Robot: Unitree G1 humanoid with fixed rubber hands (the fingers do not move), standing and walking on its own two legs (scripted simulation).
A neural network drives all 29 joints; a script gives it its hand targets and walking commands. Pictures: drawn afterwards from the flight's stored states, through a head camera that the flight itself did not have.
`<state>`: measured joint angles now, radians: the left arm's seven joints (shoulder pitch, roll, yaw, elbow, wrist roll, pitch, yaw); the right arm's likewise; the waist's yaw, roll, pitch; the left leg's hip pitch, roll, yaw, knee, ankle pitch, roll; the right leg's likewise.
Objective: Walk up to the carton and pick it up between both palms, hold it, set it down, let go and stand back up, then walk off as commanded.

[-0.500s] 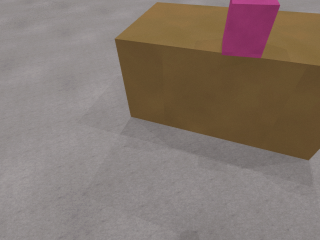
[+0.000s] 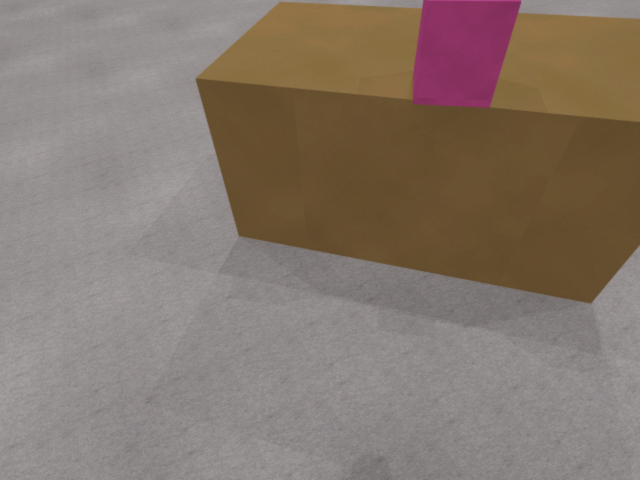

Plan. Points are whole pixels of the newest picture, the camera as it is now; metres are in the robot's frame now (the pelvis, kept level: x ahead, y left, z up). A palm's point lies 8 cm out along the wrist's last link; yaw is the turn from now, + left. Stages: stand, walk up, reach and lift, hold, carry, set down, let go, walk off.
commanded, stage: walk up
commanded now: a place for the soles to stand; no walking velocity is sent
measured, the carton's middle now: (458, 42) +1.14 -0.36 +0.07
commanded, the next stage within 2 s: none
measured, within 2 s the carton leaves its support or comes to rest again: neither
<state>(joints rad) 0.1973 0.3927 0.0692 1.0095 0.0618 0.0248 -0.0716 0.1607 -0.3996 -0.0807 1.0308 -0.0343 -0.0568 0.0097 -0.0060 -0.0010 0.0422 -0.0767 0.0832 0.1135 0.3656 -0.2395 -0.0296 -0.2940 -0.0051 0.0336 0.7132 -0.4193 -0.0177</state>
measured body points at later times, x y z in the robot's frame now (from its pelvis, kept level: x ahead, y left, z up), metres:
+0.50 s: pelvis +0.16 -0.06 -0.02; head +0.17 -0.05 +0.43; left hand +0.26 +0.25 -0.14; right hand +0.17 -0.41 -0.11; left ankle +0.24 +0.04 -0.74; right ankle +0.10 -0.20 -0.74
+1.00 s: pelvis +0.34 -0.14 -0.02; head +0.35 -0.17 +0.43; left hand +0.56 +0.11 -0.10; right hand +0.26 -0.46 -0.14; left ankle +0.33 +0.02 -0.67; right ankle +0.35 -0.26 -0.74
